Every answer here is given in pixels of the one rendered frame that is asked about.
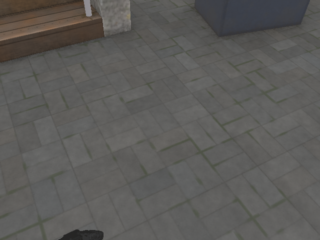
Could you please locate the left robot hand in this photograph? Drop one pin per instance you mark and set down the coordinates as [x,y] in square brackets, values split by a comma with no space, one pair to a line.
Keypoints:
[83,235]

